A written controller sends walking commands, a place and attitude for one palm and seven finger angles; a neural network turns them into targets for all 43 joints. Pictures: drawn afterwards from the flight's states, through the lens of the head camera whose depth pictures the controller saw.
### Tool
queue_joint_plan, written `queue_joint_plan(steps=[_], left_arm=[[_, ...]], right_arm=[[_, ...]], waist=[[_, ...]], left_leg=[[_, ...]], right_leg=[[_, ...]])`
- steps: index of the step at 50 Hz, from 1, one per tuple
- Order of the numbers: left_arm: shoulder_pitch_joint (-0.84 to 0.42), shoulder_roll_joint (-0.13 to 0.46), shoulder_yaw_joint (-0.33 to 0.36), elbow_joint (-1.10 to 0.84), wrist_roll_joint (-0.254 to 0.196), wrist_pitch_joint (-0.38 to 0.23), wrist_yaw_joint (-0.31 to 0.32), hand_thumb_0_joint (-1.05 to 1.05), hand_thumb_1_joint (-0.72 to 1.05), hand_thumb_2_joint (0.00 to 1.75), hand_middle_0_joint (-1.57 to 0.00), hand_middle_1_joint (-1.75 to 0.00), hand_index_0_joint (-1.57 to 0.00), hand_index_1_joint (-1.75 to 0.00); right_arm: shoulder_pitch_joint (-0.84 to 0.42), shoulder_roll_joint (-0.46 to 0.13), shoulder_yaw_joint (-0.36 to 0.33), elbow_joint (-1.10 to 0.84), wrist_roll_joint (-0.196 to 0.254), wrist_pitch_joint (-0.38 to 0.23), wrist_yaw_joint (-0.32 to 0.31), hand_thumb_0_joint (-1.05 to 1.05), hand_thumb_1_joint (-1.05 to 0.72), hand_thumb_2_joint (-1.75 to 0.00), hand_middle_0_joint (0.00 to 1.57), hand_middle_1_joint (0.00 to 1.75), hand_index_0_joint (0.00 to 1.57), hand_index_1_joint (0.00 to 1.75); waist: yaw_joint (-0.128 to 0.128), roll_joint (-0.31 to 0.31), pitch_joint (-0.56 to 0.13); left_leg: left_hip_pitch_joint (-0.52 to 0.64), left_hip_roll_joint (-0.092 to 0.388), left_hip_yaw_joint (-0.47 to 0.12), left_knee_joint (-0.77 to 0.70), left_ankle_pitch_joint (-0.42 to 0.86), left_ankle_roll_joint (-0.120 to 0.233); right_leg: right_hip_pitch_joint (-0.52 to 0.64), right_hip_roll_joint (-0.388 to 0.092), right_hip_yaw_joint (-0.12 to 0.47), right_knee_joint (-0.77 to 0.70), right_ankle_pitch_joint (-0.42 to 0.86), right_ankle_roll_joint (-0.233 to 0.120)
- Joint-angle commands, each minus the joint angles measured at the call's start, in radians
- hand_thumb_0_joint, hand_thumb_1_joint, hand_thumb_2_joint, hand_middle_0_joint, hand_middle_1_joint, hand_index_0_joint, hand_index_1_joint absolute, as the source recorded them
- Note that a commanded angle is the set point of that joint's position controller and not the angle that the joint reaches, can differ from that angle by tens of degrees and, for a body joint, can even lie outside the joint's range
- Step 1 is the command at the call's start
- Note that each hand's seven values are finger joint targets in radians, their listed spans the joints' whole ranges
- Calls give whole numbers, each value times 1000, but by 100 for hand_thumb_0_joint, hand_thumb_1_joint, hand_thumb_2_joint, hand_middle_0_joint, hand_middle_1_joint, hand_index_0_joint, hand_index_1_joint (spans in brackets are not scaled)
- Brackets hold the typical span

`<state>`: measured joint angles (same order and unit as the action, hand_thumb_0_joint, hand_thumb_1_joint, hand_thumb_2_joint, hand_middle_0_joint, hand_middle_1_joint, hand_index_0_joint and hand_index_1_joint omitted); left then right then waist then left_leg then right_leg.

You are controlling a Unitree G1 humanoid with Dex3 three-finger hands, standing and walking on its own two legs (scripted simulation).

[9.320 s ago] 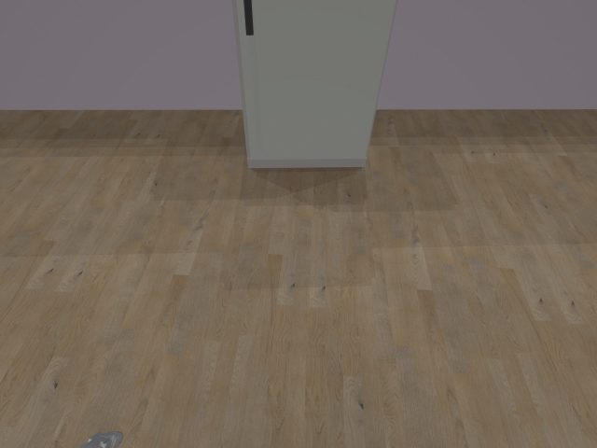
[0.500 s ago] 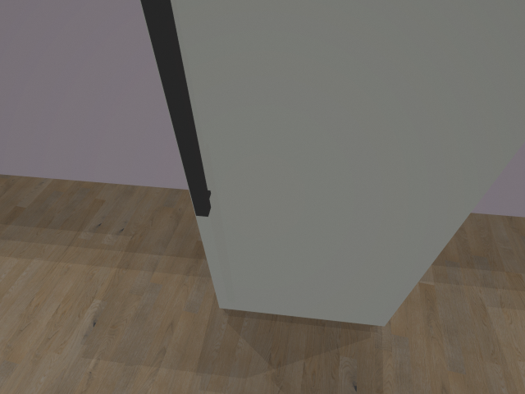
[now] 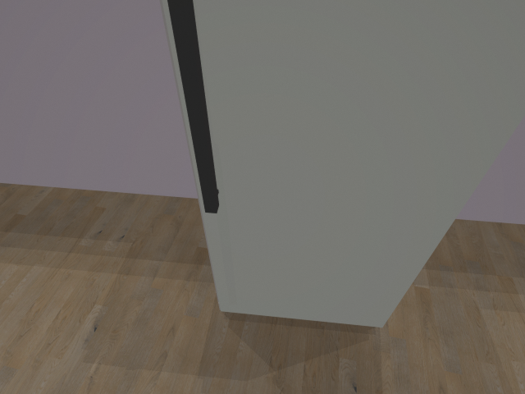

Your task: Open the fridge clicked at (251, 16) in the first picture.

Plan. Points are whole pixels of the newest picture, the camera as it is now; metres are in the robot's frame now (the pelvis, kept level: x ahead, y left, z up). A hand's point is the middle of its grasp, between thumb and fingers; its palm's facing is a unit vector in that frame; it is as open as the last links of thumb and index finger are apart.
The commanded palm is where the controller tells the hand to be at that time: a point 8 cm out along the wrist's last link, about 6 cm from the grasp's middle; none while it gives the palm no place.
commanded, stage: come to a stop and stand still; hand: left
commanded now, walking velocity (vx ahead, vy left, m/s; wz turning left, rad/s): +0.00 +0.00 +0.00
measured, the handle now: (201, 109) +0.53 +0.14 +0.19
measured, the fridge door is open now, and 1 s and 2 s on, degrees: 0 0 0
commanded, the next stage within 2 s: look again from close up in 0.14 s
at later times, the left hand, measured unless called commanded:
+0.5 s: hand out of the picture +0.06 +0.23 -0.16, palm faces -0.01 -0.96 -0.29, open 7.4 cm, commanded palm none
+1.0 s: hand out of the picture +0.08 +0.24 -0.16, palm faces -0.01 -0.95 -0.31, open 7.4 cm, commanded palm none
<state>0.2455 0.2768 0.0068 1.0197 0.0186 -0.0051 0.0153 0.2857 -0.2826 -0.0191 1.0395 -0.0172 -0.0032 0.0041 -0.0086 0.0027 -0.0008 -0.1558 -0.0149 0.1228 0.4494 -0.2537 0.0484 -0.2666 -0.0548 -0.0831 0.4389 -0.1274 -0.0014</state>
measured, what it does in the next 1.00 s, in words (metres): stands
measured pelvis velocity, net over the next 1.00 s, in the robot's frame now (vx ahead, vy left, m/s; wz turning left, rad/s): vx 0.03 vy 0.00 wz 0.02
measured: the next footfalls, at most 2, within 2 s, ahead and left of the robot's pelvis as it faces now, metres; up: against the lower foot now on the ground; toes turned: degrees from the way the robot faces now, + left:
none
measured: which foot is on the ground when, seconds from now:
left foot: down 0.00-1.00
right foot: down 0.00-1.00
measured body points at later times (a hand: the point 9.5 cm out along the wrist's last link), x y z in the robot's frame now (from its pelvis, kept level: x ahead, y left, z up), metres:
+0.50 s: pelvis +0.02 +0.01 +0.00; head +0.02 +0.01 +0.45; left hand +0.06 +0.28 -0.14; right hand +0.07 -0.27 -0.14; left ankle +0.00 +0.08 -0.74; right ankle +0.07 -0.12 -0.74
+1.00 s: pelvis +0.03 +0.00 +0.01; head +0.03 +0.01 +0.46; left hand +0.08 +0.29 -0.13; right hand +0.09 -0.28 -0.13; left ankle +0.00 +0.08 -0.74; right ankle +0.07 -0.12 -0.74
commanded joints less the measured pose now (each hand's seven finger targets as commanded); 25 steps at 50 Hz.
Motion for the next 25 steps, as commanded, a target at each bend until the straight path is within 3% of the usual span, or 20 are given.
queue_joint_plan(steps=[1,8,15,18,25], left_arm=[[-16,165,35,-52,2,-25,10,0,90,90,-20,-30,-20,-30],[-19,168,28,-31,0,-29,11,0,90,90,-20,-30,-20,-30],[-29,166,22,-12,0,-30,15,0,90,90,-20,-30,-20,-30],[-34,165,20,-3,0,-28,15,0,90,90,-20,-30,-20,-30],[-56,172,20,-1,1,-30,15,0,90,90,-20,-30,-20,-30]], right_arm=[[-28,-167,-32,-58,0,-28,-11,0,-90,-90,20,30,20,30],[-40,-170,-27,-31,4,-29,-11,0,-90,-90,20,30,20,30],[-64,-172,-22,-14,7,-32,-13,0,-90,-90,20,30,20,30],[-82,-172,-21,-7,7,-29,-14,0,-90,-90,20,30,20,30],[-107,-178,-21,-3,7,-28,-13,0,-90,-90,20,30,20,30]], waist=[[8,-2,70],[4,-1,53],[6,13,21],[6,4,35],[5,-2,12]], left_leg=[[-159,144,-182,-186,-161,0],[-124,144,-172,-178,-87,-6],[-76,154,-164,-174,64,-11],[-73,152,-164,-183,34,-13],[-36,154,-161,-180,116,-15]], right_leg=[[64,-81,129,-93,-158,-33],[83,-91,131,-101,-100,-33],[128,-93,103,-74,43,-30],[123,-95,106,-91,17,-27],[144,-99,100,-92,81,-25]])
